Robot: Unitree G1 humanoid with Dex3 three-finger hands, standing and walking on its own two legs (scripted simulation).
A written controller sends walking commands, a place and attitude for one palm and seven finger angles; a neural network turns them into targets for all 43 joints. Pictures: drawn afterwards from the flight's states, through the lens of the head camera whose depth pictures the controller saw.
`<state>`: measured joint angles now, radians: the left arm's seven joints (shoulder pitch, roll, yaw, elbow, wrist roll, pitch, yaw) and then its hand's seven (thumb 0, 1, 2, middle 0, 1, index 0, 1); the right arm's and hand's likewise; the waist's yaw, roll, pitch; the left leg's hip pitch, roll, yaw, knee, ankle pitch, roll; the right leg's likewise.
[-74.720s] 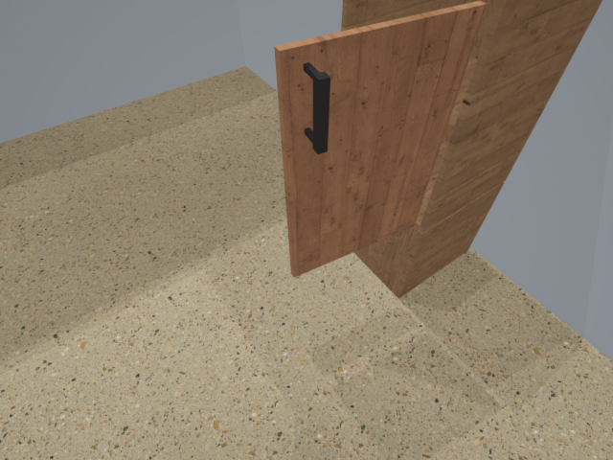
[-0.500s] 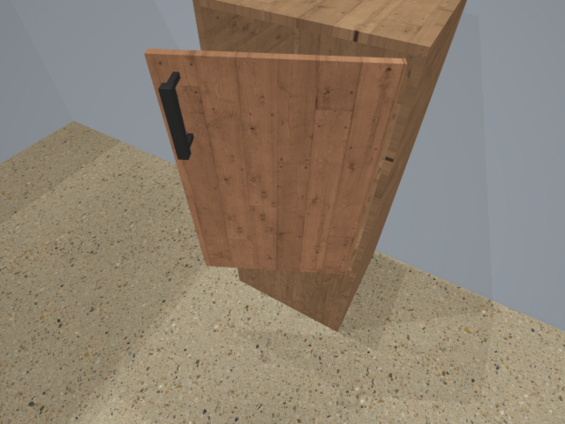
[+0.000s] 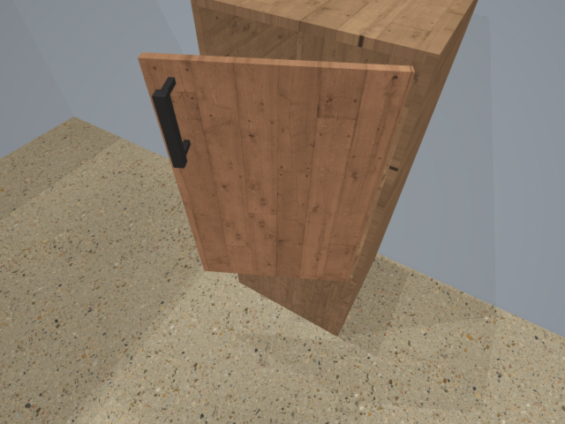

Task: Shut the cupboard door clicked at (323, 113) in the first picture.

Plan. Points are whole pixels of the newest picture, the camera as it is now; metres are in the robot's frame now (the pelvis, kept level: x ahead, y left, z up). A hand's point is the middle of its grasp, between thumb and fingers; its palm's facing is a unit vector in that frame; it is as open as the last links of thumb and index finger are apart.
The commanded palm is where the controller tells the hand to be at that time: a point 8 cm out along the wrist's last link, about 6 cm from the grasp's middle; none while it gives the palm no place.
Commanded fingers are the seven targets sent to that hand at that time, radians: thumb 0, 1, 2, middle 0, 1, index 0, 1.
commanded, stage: come to a stop and stand still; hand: left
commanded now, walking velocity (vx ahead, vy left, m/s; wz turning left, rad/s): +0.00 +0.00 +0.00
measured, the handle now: (175, 124) +0.51 +0.21 +0.15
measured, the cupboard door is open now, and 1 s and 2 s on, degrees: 26 26 26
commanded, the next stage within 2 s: look again from close up in 0.48 s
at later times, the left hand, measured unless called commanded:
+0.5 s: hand out of the picture +0.02 +0.17 -0.18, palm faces +0.02 -0.98 -0.20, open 7.3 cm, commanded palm none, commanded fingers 0.00 0.90 0.90 -0.20 -0.30 -0.20 -0.30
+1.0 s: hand out of the picture +0.00 +0.15 -0.18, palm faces +0.04 -0.98 -0.19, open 7.3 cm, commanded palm none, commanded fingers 0.00 0.90 0.90 -0.20 -0.30 -0.20 -0.30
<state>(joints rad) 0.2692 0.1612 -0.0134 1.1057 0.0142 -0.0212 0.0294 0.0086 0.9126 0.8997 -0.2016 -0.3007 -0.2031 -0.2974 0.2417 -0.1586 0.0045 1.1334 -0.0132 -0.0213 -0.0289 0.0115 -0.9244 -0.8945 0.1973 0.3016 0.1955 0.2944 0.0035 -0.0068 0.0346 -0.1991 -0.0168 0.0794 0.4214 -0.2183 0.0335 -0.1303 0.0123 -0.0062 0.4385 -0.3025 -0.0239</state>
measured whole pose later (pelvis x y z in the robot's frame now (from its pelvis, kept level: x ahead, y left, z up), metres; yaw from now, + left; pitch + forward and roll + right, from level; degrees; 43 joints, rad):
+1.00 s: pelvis +0.02 -0.01 +0.00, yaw +1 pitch -1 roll +1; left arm 0.30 0.14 -0.01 1.13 0.01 -0.02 0.04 0.01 0.91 0.90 -0.20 -0.30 -0.20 -0.30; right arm 0.25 -0.14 0.01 1.17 -0.01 -0.02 -0.04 0.01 -0.92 -0.89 0.20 0.30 0.20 0.29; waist 0.01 -0.02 0.04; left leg -0.15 -0.01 0.06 0.40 -0.23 0.01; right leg -0.07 0.02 -0.02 0.40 -0.31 -0.04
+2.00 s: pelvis -0.05 -0.01 -0.05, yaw +2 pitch +5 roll -1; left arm 0.34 0.26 0.06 -0.10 -0.26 -0.11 -0.27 0.02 0.90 0.90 -0.74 -0.89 -0.75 -0.89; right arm 0.28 -0.18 0.06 0.54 0.05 -0.20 -0.08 0.02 -0.90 -0.89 0.20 0.30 0.20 0.30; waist -0.01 0.05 -0.07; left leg -0.61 0.01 0.03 0.88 -0.36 0.03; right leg -0.51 0.02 -0.07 0.88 -0.45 -0.04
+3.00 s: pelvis -0.04 -0.01 -0.01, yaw +3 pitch -4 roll -1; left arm 0.23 0.31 0.22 -0.27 -0.32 0.24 -0.30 0.02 0.90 0.90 -1.30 -1.50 -1.30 -1.50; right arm 0.22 -0.26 0.08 0.59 0.07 -0.21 -0.09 0.02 -0.91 -0.89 0.20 0.30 0.20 0.30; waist 0.05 0.06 -0.01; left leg -0.26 0.00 0.02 0.54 -0.22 0.03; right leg -0.15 0.02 -0.08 0.52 -0.30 -0.04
